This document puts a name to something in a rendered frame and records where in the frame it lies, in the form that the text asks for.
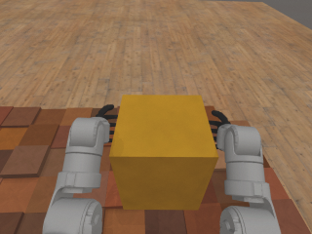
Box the left robot upper arm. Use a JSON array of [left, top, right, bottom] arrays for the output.
[[43, 197, 102, 234]]

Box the left robot forearm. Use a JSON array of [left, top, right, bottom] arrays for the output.
[[42, 117, 110, 234]]

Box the left robot hand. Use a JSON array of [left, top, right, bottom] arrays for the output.
[[96, 104, 118, 142]]

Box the right robot hand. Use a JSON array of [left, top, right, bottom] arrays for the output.
[[209, 110, 231, 151]]

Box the right robot forearm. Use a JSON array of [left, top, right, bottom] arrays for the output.
[[216, 124, 282, 234]]

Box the carton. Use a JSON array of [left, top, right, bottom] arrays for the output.
[[108, 95, 219, 211]]

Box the right robot upper arm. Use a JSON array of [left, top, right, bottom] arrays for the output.
[[219, 206, 281, 234]]

